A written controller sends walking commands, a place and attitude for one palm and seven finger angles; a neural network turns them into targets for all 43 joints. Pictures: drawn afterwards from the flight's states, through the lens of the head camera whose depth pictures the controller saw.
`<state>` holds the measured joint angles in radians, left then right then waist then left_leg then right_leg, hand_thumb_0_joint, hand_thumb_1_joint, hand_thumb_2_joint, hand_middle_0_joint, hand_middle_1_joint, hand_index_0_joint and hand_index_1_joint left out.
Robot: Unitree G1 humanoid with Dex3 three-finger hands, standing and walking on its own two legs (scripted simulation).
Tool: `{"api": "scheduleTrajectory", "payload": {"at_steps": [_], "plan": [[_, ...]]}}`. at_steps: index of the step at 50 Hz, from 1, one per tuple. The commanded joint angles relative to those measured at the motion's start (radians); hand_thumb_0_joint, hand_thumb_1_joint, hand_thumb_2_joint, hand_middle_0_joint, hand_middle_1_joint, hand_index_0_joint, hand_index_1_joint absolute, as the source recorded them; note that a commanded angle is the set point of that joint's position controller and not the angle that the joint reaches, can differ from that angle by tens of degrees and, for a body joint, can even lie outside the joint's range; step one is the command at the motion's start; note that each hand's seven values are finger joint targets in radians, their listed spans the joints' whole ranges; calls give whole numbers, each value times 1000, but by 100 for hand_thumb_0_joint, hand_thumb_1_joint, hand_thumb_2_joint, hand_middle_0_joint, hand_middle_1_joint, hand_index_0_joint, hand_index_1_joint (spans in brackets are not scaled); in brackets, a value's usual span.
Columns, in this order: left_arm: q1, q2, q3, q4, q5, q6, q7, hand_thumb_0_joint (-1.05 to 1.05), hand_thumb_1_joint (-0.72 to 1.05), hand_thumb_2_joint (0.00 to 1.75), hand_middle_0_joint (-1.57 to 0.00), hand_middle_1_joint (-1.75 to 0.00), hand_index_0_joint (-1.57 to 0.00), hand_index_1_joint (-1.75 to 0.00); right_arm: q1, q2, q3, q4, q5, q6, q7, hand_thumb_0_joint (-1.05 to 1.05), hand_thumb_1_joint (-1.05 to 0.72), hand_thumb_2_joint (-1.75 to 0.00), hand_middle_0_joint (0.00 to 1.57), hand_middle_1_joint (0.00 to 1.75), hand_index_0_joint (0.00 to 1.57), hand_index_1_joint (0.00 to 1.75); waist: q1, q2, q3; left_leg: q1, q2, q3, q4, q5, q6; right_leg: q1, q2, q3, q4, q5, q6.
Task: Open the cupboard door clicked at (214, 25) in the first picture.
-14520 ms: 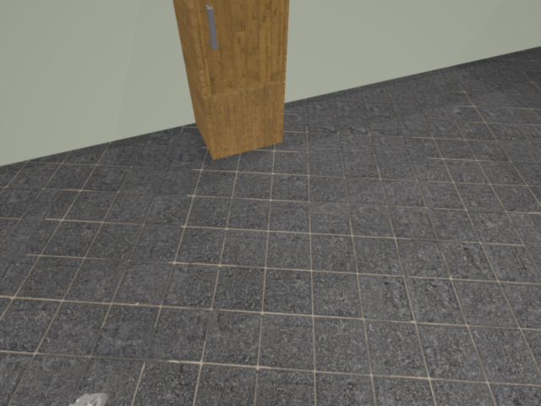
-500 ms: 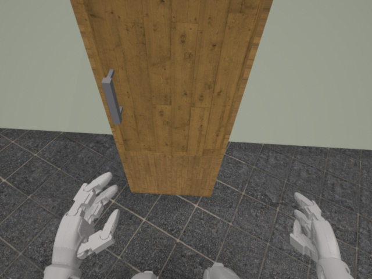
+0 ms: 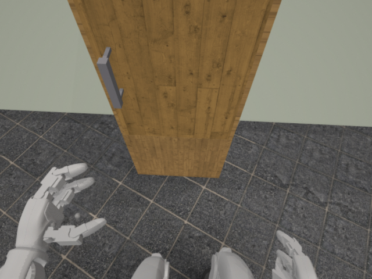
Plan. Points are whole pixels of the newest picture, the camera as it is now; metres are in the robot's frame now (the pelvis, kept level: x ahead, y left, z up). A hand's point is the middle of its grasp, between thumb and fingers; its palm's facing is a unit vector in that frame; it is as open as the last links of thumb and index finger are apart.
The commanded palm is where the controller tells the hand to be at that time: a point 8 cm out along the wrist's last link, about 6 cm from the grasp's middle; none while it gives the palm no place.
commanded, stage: raise the hand with hooked fingers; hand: left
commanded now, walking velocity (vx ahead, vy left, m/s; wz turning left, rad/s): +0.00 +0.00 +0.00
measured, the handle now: (113, 79) +0.57 +0.22 +0.05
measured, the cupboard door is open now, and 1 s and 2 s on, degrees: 0 0 0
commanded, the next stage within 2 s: move the hooked fingers beside the handle in 1.22 s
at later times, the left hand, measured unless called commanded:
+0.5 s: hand (50, 194) +0.26 +0.27 +0.05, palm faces +0.02 -1.00 -0.07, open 13.8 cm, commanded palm +0.24 +0.32 +0.06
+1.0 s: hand (42, 176) +0.29 +0.29 +0.06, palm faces +0.00 -1.00 -0.06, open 14.0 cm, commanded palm +0.27 +0.34 +0.07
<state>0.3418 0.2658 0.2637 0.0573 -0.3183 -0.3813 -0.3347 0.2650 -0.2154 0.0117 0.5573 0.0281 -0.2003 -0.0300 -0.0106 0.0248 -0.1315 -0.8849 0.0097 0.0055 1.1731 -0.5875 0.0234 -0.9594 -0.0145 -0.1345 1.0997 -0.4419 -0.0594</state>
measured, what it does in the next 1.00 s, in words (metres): stands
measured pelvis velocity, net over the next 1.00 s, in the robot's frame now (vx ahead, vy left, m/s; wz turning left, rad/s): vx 0.00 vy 0.02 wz -0.01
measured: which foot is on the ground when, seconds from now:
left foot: down 0.00-1.00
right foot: down 0.00-1.00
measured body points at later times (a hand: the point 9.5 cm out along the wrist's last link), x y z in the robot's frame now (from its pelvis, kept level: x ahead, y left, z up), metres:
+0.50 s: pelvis +0.00 +0.01 +0.01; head +0.08 +0.03 +0.45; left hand +0.25 +0.32 +0.06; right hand +0.19 -0.22 -0.06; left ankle -0.01 +0.10 -0.65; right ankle +0.05 -0.09 -0.65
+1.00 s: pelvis +0.00 +0.02 +0.02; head +0.09 +0.04 +0.46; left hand +0.29 +0.34 +0.07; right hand +0.15 -0.24 -0.06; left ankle -0.01 +0.10 -0.65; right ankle +0.05 -0.09 -0.65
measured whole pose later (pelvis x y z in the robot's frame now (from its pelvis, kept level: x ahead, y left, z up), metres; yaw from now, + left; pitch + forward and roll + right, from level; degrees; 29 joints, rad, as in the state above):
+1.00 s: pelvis +0.00 +0.02 +0.02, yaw -1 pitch +16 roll -2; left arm 0.00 0.42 0.44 0.42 -0.36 -0.37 -0.52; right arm 0.30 -0.30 0.03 0.53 0.03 -0.18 -0.03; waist -0.02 0.01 -0.11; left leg -0.81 0.00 0.02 1.07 -0.55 0.05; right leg -0.87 -0.01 -0.12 0.98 -0.39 -0.03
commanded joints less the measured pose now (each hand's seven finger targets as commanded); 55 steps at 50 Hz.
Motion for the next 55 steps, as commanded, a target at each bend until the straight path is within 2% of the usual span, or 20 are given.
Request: {"api": "scheduleTrajectory", "payload": {"at_steps": [1,4,6,7,11,16,19,21,26,27,29,31,35,39,40,44,45,49,52,55], "plan": [[-55,157,93,-137,-16,-108,2,0,-15,45,-27,-98,-27,-98,-62,-165,-66,-177,6,-70,-20,0,-90,-90,20,30,20,30,8,-21,-228,-7,-24,-36,-190,258,-2,312,0,131,-173,17,38],[-90,177,99,-114,-27,-114,-15,0,-22,42,-28,-102,-28,-102,-51,-181,-65,-179,9,-72,-24,0,-90,-90,20,30,20,30,7,-5,-221,11,-26,-38,-203,265,-1,315,4,124,-177,24,32],[-114,193,105,-129,-26,-114,-24,0,-27,40,-28,-105,-28,-105,-39,-186,-65,-180,10,-72,-25,0,-90,-90,20,30,20,30,8,44,-244,51,-25,-37,-223,285,-3,317,5,110,-172,62,32],[-117,206,119,-130,-28,-114,-22,0,-29,39,-29,-107,-29,-107,-35,-187,-65,-180,9,-72,-26,0,-90,-90,20,30,20,30,13,35,-246,60,-24,-41,-230,301,-5,330,6,104,-171,82,32],[-147,218,131,-121,-33,-108,-28,0,-38,35,-29,-112,-29,-112,-22,-193,-64,-176,6,-65,-22,0,-90,-90,20,30,20,30,9,71,-249,113,-20,-49,-242,375,-16,322,15,79,-155,163,28],[-203,233,143,-51,-35,-85,-46,0,-50,30,-30,-120,-30,-120,-11,-203,-59,-176,6,-52,-22,0,-90,-90,20,30,20,30,0,57,-225,125,-16,-55,-251,382,-26,307,21,68,-160,171,30],[-276,264,161,-4,-47,-64,-74,0,-50,30,-30,-120,-30,-120,-9,-210,-50,-183,6,-46,-26,0,-90,-90,20,30,20,30,-6,48,-206,104,-19,-55,-252,348,-22,313,25,76,-170,152,26],[-309,288,183,13,-49,-57,-94,0,-50,30,-30,-120,-30,-120,-6,-210,-49,-179,9,-44,-29,0,-90,-90,20,30,20,30,-3,36,-240,114,-18,-51,-254,360,-19,341,23,83,-178,170,30],[-394,336,216,48,-60,-48,-133,0,-50,30,-30,-120,-30,-120,-2,-212,-41,-170,7,-45,-32,0,-90,-90,20,30,20,30,4,71,-276,148,-15,-56,-258,419,-25,362,25,82,-175,216,25],[-395,328,212,68,-63,-45,-141,0,-50,30,-30,-120,-30,-120,-1,-211,-41,-167,8,-45,-32,0,-90,-90,20,30,20,30,0,48,-270,146,-15,-56,-259,417,-24,362,26,80,-178,215,27],[-434,348,222,100,-68,-38,-156,0,-50,30,-30,-120,-30,-120,0,-217,-37,-163,7,-46,-33,0,-90,-90,20,30,20,30,-3,65,-249,136,-15,-56,-254,419,-24,347,30,82,-174,215,21],[-457,368,238,119,-67,-36,-166,0,-50,30,-30,-120,-30,-120,3,-218,-38,-158,8,-44,-31,0,-90,-90,20,30,20,30,4,83,-260,151,-13,-59,-269,422,-30,351,26,79,-179,206,22],[-496,413,275,151,-70,-30,-181,0,-50,30,-30,-120,-30,-120,17,-224,-39,-154,5,-40,-31,0,-90,-90,20,30,20,30,8,78,-292,171,-10,-58,-271,472,-32,369,29,79,-179,239,22],[-468,371,246,169,-82,-29,-198,0,-50,30,-30,-120,-30,-120,29,-226,-46,-161,7,-41,-25,0,-90,-90,20,30,20,30,6,71,-288,192,-8,-61,-275,522,-36,358,31,72,-182,258,21],[-460,380,253,177,-80,-29,-200,0,-50,30,-30,-120,-30,-120,35,-229,-47,-158,7,-38,-23,0,-90,-90,20,30,20,30,7,59,-298,195,-6,-61,-279,521,-38,362,30,73,-186,256,26],[-472,402,274,169,-84,-37,-191,0,-50,30,-30,-120,-30,-120,31,-232,-48,-167,3,-35,-17,0,-90,-90,20,30,20,30,6,62,-267,157,-12,-55,-279,479,-33,363,30,77,-187,239,20],[-469,401,276,183,-80,-38,-187,0,-50,30,-30,-120,-30,-120,34,-231,-49,-161,5,-29,-17,0,-90,-90,20,30,20,30,6,43,-274,156,-11,-51,-283,456,-30,367,30,81,-194,223,24],[-490,410,277,141,-78,-60,-174,0,-50,30,-30,-120,-30,-120,29,-228,-49,-169,3,-30,-20,0,-90,-90,20,30,20,30,7,91,-270,168,-13,-53,-288,442,-32,358,29,82,-193,204,19],[-483,406,277,152,-74,-65,-174,0,-50,30,-30,-120,-30,-120,31,-225,-47,-162,3,-27,-20,0,-90,-90,20,30,20,30,5,82,-284,169,-12,-51,-290,429,-29,364,26,87,-198,203,25],[-494,397,265,167,-76,-63,-181,0,-50,30,-30,-120,-30,-120,28,-224,-44,-159,5,-25,-23,0,-90,-90,20,30,20,30,-3,73,-263,161,-12,-49,-289,405,-26,359,28,89,-203,192,24]]}}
